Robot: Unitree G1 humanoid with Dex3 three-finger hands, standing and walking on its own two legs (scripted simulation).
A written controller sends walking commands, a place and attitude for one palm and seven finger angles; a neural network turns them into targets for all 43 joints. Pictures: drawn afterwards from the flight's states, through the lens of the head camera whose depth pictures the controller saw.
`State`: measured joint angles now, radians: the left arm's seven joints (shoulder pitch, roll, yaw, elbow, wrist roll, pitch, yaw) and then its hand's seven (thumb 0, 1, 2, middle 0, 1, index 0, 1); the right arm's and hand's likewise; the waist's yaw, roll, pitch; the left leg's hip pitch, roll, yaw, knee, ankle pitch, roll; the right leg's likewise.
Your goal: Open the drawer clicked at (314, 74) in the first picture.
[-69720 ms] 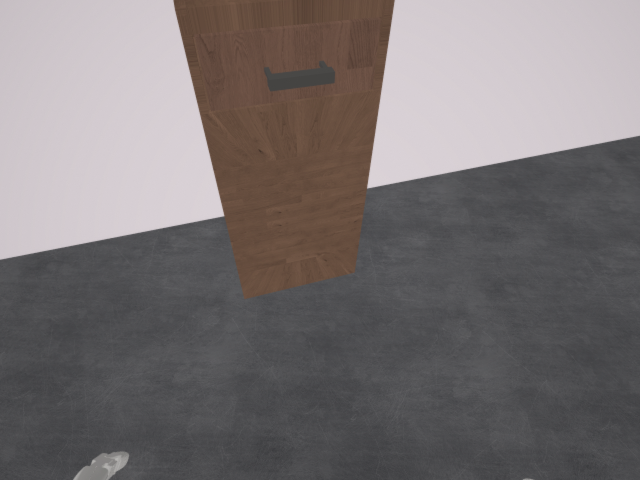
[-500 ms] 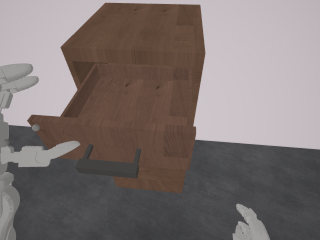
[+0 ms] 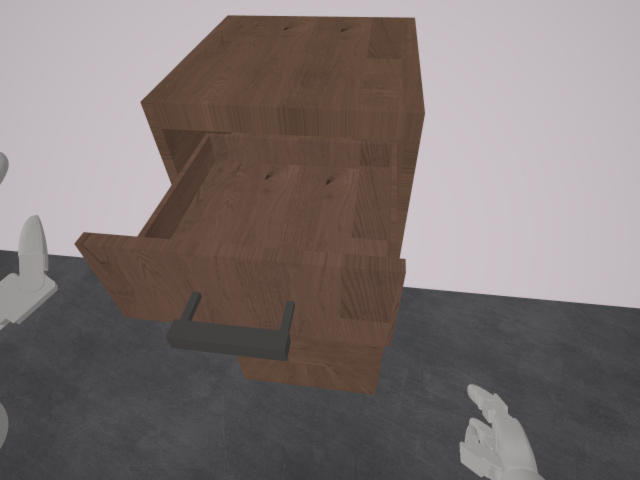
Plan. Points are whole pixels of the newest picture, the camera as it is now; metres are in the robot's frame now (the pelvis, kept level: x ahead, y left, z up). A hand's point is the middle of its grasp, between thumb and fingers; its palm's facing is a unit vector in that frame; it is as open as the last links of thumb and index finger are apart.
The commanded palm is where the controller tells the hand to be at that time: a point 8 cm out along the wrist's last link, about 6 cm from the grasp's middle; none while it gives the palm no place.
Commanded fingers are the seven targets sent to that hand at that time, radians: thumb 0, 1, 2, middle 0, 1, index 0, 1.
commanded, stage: draw the hand back to the body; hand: left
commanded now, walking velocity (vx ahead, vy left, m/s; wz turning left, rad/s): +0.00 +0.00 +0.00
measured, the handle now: (235, 322) +0.27 +0.15 +0.08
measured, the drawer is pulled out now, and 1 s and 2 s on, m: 0.26 0.26 0.26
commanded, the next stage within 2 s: step back with the hand held close in 0.12 s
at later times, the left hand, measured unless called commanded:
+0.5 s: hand (71, 290) +0.18 +0.22 +0.24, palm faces +0.38 -0.76 -0.53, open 7.4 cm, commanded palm +0.10 +0.28 +0.27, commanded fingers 0.00 0.90 0.90 -0.20 -0.30 -0.20 -0.30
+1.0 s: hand out of the picture +0.06 +0.25 +0.26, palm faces +0.53 -0.76 -0.38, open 7.4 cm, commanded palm +0.00 +0.31 +0.27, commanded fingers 0.00 0.90 0.90 -0.20 -0.30 -0.20 -0.30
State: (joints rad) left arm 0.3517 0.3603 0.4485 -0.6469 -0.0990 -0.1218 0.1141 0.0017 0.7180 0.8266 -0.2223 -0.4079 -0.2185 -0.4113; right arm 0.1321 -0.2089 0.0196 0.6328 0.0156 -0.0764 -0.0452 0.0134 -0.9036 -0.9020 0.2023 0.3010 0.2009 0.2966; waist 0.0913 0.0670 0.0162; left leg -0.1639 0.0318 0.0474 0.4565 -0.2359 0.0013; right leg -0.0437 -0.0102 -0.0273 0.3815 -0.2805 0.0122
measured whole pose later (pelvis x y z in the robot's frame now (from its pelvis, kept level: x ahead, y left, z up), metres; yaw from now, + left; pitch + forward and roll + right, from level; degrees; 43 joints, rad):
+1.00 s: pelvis -0.13 +0.03 -0.02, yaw +0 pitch -2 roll -2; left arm 0.37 0.45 0.54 -0.77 -0.05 -0.25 0.17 0.00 0.89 0.90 -0.21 -0.30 -0.21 -0.30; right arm 0.21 -0.23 0.00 0.61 0.01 -0.09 -0.06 0.01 -0.90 -0.90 0.20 0.30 0.20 0.30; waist 0.01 0.01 0.05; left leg -0.49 0.01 0.03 0.66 -0.29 0.01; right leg -0.38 -0.03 -0.01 0.58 -0.18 0.04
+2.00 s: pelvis -0.36 +0.05 +0.00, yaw -2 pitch +0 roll +1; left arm 0.31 0.51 0.60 -0.59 -0.05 -0.26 0.16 0.00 0.88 0.90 -0.21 -0.30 -0.21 -0.30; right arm 0.31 -0.22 0.00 0.69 0.01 -0.08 -0.07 0.01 -0.90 -0.90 0.20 0.30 0.20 0.30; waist 0.01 -0.02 -0.10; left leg -0.41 0.06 0.08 0.73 -0.36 0.01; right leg -0.21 -0.01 -0.10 0.50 -0.30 -0.06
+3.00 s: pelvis -0.38 +0.08 +0.00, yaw +1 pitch -2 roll +0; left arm 0.32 0.16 0.02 1.16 0.01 0.02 0.02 0.00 0.92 0.90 -0.20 -0.30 -0.20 -0.30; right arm 0.27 -0.16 0.00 1.08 -0.01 0.03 -0.03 0.01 -0.91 -0.90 0.20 0.30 0.20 0.30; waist 0.01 0.06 0.09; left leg -0.20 0.03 0.07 0.42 -0.19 0.00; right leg -0.15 -0.02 -0.13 0.39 -0.21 -0.02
